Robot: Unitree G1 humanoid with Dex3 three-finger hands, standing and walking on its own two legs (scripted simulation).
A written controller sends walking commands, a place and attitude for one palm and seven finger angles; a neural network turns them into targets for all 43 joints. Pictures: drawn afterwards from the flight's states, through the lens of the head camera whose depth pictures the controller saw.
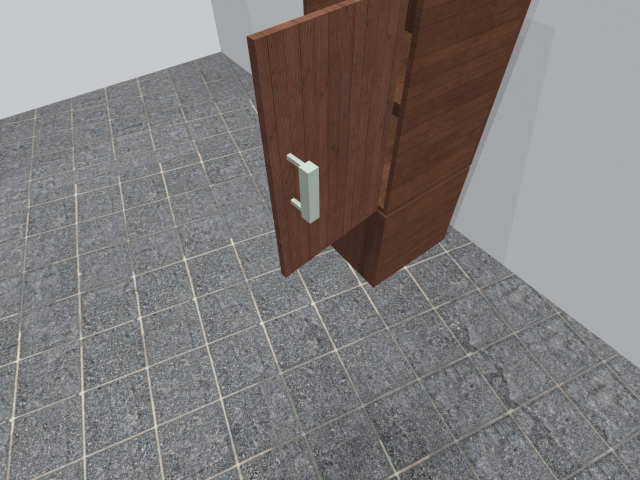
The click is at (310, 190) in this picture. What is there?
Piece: cupboard door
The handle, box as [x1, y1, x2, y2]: [286, 153, 319, 223]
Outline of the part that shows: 289,153 286,155 287,159 296,165 299,170 301,200 300,203 293,198 291,199 291,203 301,211 302,217 310,223 319,216 318,167 310,161 304,163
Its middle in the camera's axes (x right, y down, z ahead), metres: -0.04 -0.10 +0.77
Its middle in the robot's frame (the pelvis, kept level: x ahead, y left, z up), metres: +0.64 +0.08 -0.05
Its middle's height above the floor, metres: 0.73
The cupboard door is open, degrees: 96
